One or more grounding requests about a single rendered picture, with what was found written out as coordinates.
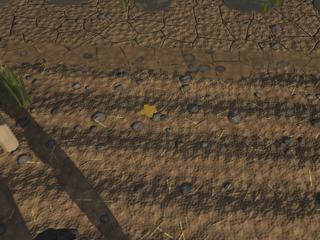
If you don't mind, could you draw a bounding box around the robot left hand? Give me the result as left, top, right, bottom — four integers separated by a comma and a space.
32, 228, 79, 240

